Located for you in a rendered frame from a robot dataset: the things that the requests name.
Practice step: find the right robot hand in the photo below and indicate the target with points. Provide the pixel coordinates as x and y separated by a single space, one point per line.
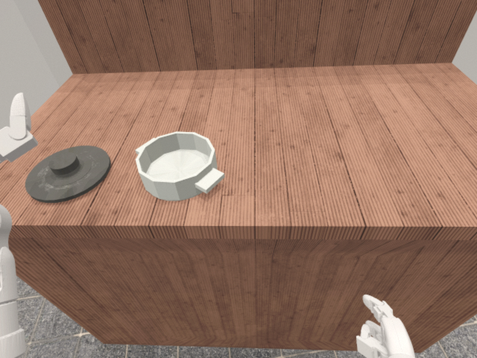
389 339

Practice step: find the left robot forearm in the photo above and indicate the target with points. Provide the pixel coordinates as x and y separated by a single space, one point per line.
12 338

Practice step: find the table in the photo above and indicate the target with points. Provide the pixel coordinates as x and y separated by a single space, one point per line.
348 142

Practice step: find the pot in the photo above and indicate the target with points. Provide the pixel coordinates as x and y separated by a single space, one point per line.
178 166

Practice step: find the left robot hand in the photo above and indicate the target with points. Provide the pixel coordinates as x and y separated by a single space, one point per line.
17 140

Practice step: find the knob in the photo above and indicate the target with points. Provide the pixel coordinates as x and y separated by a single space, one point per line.
64 163

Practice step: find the lid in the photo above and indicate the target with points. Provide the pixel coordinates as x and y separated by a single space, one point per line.
45 186

